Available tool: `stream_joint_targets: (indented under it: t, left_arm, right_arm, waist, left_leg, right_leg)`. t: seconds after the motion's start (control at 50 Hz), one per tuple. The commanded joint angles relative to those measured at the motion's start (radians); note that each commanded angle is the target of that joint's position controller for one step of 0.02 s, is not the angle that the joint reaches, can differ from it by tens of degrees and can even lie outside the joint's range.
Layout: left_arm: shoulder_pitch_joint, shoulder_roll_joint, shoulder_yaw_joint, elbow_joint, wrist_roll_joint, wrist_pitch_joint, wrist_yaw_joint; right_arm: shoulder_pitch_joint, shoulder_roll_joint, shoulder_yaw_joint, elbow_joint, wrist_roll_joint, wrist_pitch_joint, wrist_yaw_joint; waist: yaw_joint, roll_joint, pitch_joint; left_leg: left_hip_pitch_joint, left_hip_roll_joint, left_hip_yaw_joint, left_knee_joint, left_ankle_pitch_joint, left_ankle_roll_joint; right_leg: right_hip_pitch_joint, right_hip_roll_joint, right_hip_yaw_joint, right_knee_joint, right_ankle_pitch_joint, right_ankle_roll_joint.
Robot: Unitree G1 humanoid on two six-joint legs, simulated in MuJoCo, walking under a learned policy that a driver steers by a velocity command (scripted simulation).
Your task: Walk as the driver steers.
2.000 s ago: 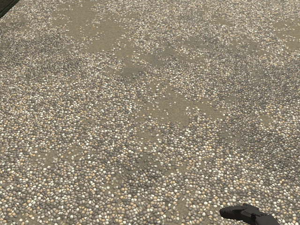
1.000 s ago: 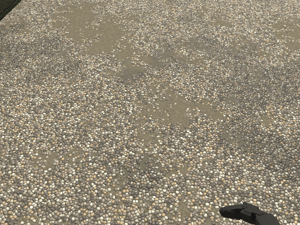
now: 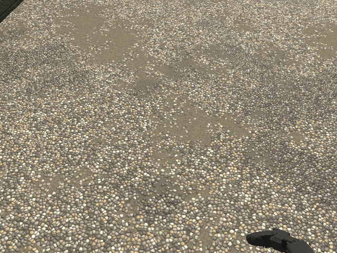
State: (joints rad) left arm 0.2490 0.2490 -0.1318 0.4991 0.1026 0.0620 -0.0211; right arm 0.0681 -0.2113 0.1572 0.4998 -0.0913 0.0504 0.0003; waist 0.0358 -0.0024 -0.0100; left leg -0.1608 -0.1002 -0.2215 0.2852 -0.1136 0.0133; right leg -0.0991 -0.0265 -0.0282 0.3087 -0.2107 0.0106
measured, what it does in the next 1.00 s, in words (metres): stands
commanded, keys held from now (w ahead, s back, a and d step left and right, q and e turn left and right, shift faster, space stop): w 1.00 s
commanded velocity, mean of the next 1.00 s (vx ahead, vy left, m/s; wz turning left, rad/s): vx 0.50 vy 0.00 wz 0.00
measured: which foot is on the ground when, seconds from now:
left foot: down 0.00-1.00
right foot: down 0.00-1.00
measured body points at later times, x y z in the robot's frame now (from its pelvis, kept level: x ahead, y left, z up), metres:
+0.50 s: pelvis +0.00 +0.00 +0.00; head +0.00 +0.00 +0.45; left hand +0.15 +0.22 -0.09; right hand +0.23 -0.17 -0.06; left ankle +0.02 +0.11 -0.75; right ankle -0.03 -0.12 -0.75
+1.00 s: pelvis +0.00 +0.00 +0.00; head +0.00 +0.00 +0.45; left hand +0.15 +0.22 -0.09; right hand +0.23 -0.18 -0.06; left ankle +0.02 +0.11 -0.75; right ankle -0.03 -0.12 -0.75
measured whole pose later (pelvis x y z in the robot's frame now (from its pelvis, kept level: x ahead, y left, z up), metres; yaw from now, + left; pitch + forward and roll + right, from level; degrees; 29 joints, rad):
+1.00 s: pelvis +0.00 +0.00 +0.00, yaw +0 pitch +0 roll +0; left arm 0.25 0.25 -0.13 0.50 0.10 0.06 -0.02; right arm 0.07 -0.21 0.16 0.51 -0.09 0.05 0.00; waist 0.03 0.00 -0.01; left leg -0.16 -0.10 -0.21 0.28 -0.11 0.02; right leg -0.10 -0.03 0.00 0.30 -0.21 0.02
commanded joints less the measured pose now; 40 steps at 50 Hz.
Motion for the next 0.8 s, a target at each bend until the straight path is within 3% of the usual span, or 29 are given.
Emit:
stream_joint_targets:
  t: [0.02, 0.04, 0.06, 0.08, 0.1, 0.16, 0.18, 0.2, 0.22, 0.28, 0.3, 0.32, 0.34, 0.4, 0.42, 0.44, 0.46, 0.54, 0.56, 0.58, 0.6, 0.62, 0.66, 0.68, 0.7, 0.72, 0.8]
  left_arm:
    - [-0.03, 0.083, 0.026, -0.091, 0.007, -0.018, 0.0]
    - [-0.029, 0.083, 0.026, -0.091, 0.008, -0.019, -0.001]
    - [-0.022, 0.101, 0.033, -0.073, -0.006, -0.014, 0.005]
    - [-0.027, 0.103, 0.034, -0.076, -0.013, -0.012, 0.008]
    - [-0.04, 0.082, 0.026, -0.094, 0.0, -0.016, 0.003]
    - [-0.029, 0.083, 0.026, -0.091, 0.008, -0.019, -0.001]
    - [-0.022, 0.101, 0.033, -0.074, -0.006, -0.014, 0.005]
    - [-0.028, 0.103, 0.034, -0.077, -0.013, -0.013, 0.008]
    - [-0.04, 0.082, 0.026, -0.095, 0.0, -0.016, 0.003]
    - [-0.029, 0.083, 0.026, -0.092, 0.008, -0.019, -0.001]
    - [-0.022, 0.101, 0.033, -0.074, -0.006, -0.015, 0.005]
    - [-0.028, 0.102, 0.034, -0.077, -0.013, -0.013, 0.008]
    - [-0.04, 0.082, 0.026, -0.095, 0.0, -0.016, 0.003]
    - [-0.029, 0.083, 0.026, -0.092, 0.007, -0.019, -0.001]
    - [-0.023, 0.101, 0.033, -0.075, -0.006, -0.015, 0.005]
    - [-0.028, 0.102, 0.033, -0.077, -0.013, -0.013, 0.008]
    - [-0.041, 0.082, 0.026, -0.095, 0.0, -0.016, 0.003]
    - [-0.028, 0.083, 0.025, -0.092, 0.007, -0.02, -0.002]
    - [-0.022, 0.102, 0.032, -0.074, -0.007, -0.016, 0.004]
    - [-0.031, 0.103, 0.033, -0.078, -0.014, -0.014, 0.007]
    - [-0.043, 0.081, 0.025, -0.096, -0.001, -0.017, 0.003]
    - [-0.038, 0.08, 0.025, -0.094, 0.006, -0.018, 0.001]
    - [-0.03, 0.082, 0.025, -0.093, 0.007, -0.019, -0.001]
    - [-0.024, 0.1, 0.032, -0.075, -0.006, -0.015, 0.005]
    - [-0.029, 0.102, 0.033, -0.078, -0.014, -0.013, 0.008]
    - [-0.042, 0.081, 0.025, -0.096, -0.001, -0.016, 0.003]
    - [-0.029, 0.082, 0.025, -0.092, 0.007, -0.02, -0.002]
  right_arm:
    - [-0.113, -0.07, -0.024, -0.11, 0.0, -0.018, 0.0]
    - [-0.114, -0.069, -0.024, -0.111, -0.001, -0.018, -0.001]
    - [-0.073, -0.07, -0.027, -0.083, -0.008, -0.018, -0.008]
    - [-0.077, -0.074, -0.028, -0.084, -0.004, -0.018, -0.007]
    - [-0.121, -0.07, -0.025, -0.11, 0.005, -0.019, 0.0]
    - [-0.113, -0.069, -0.024, -0.11, -0.001, -0.018, -0.001]
    - [-0.073, -0.07, -0.027, -0.082, -0.008, -0.018, -0.007]
    - [-0.077, -0.074, -0.028, -0.083, -0.004, -0.018, -0.007]
    - [-0.12, -0.07, -0.025, -0.109, 0.005, -0.018, 0.0]
    - [-0.113, -0.07, -0.024, -0.109, -0.001, -0.018, -0.001]
    - [-0.072, -0.071, -0.027, -0.081, -0.008, -0.018, -0.007]
    - [-0.077, -0.075, -0.028, -0.082, -0.004, -0.018, -0.007]
    - [-0.12, -0.07, -0.025, -0.108, 0.005, -0.018, 0.0]
    - [-0.112, -0.07, -0.024, -0.108, -0.001, -0.018, 0.0]
    - [-0.072, -0.071, -0.027, -0.08, -0.008, -0.017, -0.007]
    - [-0.076, -0.075, -0.028, -0.081, -0.004, -0.018, -0.007]
    - [-0.119, -0.071, -0.025, -0.107, 0.005, -0.018, 0.0]
    - [-0.111, -0.069, -0.023, -0.108, -0.003, -0.017, -0.001]
    - [-0.07, -0.072, -0.027, -0.08, -0.008, -0.017, -0.008]
    - [-0.075, -0.076, -0.028, -0.081, -0.004, -0.017, -0.007]
    - [-0.118, -0.071, -0.025, -0.107, 0.005, -0.017, 0.0]
    - [-0.113, -0.069, -0.024, -0.104, 0.002, -0.017, 0.001]
    - [-0.111, -0.07, -0.024, -0.106, -0.001, -0.017, 0.0]
    - [-0.071, -0.072, -0.027, -0.078, -0.008, -0.017, -0.007]
    - [-0.075, -0.076, -0.028, -0.079, -0.004, -0.017, -0.006]
    - [-0.117, -0.071, -0.025, -0.106, 0.005, -0.018, 0.0]
    - [-0.109, -0.069, -0.023, -0.106, -0.003, -0.017, -0.001]
  waist:
    - [0.008, 0.012, -0.071]
    - [0.008, 0.008, -0.08]
    - [-0.013, -0.001, -0.114]
    - [-0.012, 0.001, -0.082]
    - [0.005, 0.012, -0.035]
    - [0.008, 0.008, -0.08]
    - [-0.013, -0.001, -0.114]
    - [-0.013, 0.001, -0.082]
    - [0.005, 0.011, -0.035]
    - [0.007, 0.008, -0.08]
    - [-0.014, -0.001, -0.114]
    - [-0.013, 0.001, -0.082]
    - [0.004, 0.011, -0.036]
    - [0.007, 0.008, -0.08]
    - [-0.014, -0.002, -0.114]
    - [-0.014, 0.0, -0.083]
    - [0.004, 0.011, -0.036]
    - [0.005, 0.006, -0.087]
    - [-0.016, -0.003, -0.118]
    - [-0.016, -0.002, -0.082]
    - [0.002, 0.009, -0.035]
    - [0.003, 0.012, -0.056]
    - [0.006, 0.008, -0.079]
    - [-0.015, -0.001, -0.114]
    - [-0.015, 0.0, -0.082]
    - [0.003, 0.011, -0.036]
    - [0.004, 0.006, -0.086]
  left_leg:
    - [-0.042, 0.099, -0.069, -0.024, 0.227, 0.025]
    - [-0.033, 0.098, -0.068, -0.021, 0.236, 0.025]
    - [0.008, 0.102, -0.06, -0.028, 0.16, 0.025]
    - [-0.008, 0.098, -0.06, -0.031, 0.122, 0.024]
    - [-0.058, 0.094, -0.068, -0.03, 0.174, 0.025]
    - [-0.031, 0.098, -0.067, -0.021, 0.235, 0.026]
    - [0.01, 0.102, -0.06, -0.029, 0.159, 0.026]
    - [-0.006, 0.098, -0.059, -0.032, 0.121, 0.025]
    - [-0.056, 0.094, -0.067, -0.031, 0.173, 0.026]
    - [-0.028, 0.098, -0.067, -0.022, 0.234, 0.027]
    - [0.012, 0.102, -0.059, -0.029, 0.159, 0.027]
    - [-0.003, 0.098, -0.058, -0.032, 0.12, 0.026]
    - [-0.053, 0.094, -0.066, -0.032, 0.172, 0.027]
    - [-0.026, 0.099, -0.066, -0.023, 0.234, 0.028]
    - [0.014, 0.103, -0.058, -0.03, 0.158, 0.027]
    - [-0.001, 0.099, -0.057, -0.033, 0.12, 0.027]
    - [-0.051, 0.094, -0.065, -0.032, 0.172, 0.028]
    - [-0.015, 0.1, -0.064, -0.021, 0.234, 0.029]
    - [0.023, 0.103, -0.057, -0.028, 0.157, 0.028]
    - [0.002, 0.099, -0.056, -0.033, 0.116, 0.027]
    - [-0.049, 0.095, -0.065, -0.033, 0.166, 0.028]
    - [-0.044, 0.099, -0.066, -0.033, 0.196, 0.029]
    - [-0.023, 0.099, -0.064, -0.024, 0.228, 0.029]
    - [0.017, 0.103, -0.056, -0.031, 0.153, 0.028]
    - [0.001, 0.099, -0.055, -0.034, 0.115, 0.028]
    - [-0.048, 0.095, -0.063, -0.034, 0.167, 0.029]
    - [-0.012, 0.1, -0.062, -0.022, 0.23, 0.03]
  right_leg:
    - [0.074, -0.067, 0.086, -0.028, 0.096, -0.014]
    - [0.073, -0.067, 0.086, -0.025, 0.102, -0.013]
    - [0.077, -0.064, 0.09, -0.042, 0.032, -0.017]
    - [0.06, -0.063, 0.089, -0.051, 0.014, -0.016]
    - [0.053, -0.064, 0.086, -0.039, 0.067, -0.012]
    - [0.07, -0.066, 0.088, -0.026, 0.1, -0.012]
    - [0.074, -0.063, 0.092, -0.043, 0.031, -0.016]
    - [0.058, -0.062, 0.091, -0.051, 0.013, -0.015]
    - [0.05, -0.064, 0.087, -0.04, 0.066, -0.011]
    - [0.068, -0.065, 0.09, -0.026, 0.099, -0.011]
    - [0.072, -0.063, 0.094, -0.043, 0.03, -0.015]
    - [0.056, -0.061, 0.093, -0.052, 0.013, -0.014]
    - [0.048, -0.063, 0.089, -0.04, 0.066, -0.01]
    - [0.066, -0.064, 0.091, -0.027, 0.099, -0.01]
    - [0.07, -0.062, 0.096, -0.044, 0.031, -0.014]
    - [0.054, -0.06, 0.095, -0.052, 0.014, -0.013]
    - [0.046, -0.062, 0.091, -0.041, 0.066, -0.01]
    - [0.061, -0.063, 0.094, -0.028, 0.1, -0.009]
    - [0.065, -0.061, 0.099, -0.046, 0.03, -0.013]
    - [0.048, -0.06, 0.098, -0.054, 0.013, -0.012]
    - [0.042, -0.061, 0.094, -0.042, 0.064, -0.009]
    - [0.058, -0.063, 0.095, -0.035, 0.079, -0.01]
    - [0.061, -0.062, 0.096, -0.029, 0.095, -0.009]
    - [0.065, -0.06, 0.1, -0.045, 0.028, -0.014]
    - [0.05, -0.059, 0.1, -0.054, 0.013, -0.012]
    - [0.042, -0.06, 0.095, -0.042, 0.064, -0.009]
    - [0.057, -0.061, 0.099, -0.03, 0.098, -0.009]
